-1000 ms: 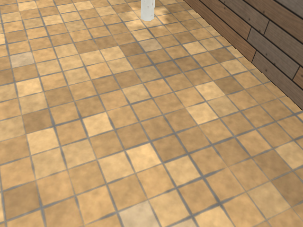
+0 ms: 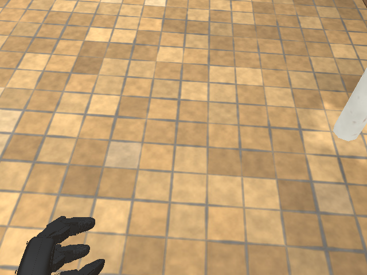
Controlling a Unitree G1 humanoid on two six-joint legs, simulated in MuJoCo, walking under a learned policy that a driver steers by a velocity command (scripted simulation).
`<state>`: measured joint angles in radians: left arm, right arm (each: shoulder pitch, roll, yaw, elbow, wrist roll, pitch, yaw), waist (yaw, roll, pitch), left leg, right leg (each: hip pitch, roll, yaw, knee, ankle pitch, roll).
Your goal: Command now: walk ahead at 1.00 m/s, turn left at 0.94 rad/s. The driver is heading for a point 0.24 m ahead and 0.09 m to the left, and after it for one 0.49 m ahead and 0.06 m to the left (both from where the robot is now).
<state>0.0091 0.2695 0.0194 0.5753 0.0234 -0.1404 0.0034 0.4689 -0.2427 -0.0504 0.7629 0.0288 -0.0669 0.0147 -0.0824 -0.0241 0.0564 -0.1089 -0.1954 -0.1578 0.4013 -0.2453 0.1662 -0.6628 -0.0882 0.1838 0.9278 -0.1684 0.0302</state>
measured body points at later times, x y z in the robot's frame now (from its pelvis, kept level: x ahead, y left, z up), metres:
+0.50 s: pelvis +0.42 -0.02 +0.00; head +0.45 +0.02 +0.44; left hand +0.28 +0.24 -0.13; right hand +0.76 -0.13 -0.05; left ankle +0.54 +0.15 -0.69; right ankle +0.38 -0.17 -0.74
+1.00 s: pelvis +0.58 +0.05 -0.01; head +0.59 +0.05 +0.44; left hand +0.58 +0.34 -0.13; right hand +0.82 -0.12 -0.12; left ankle +0.59 +0.15 -0.74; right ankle +0.67 -0.08 -0.74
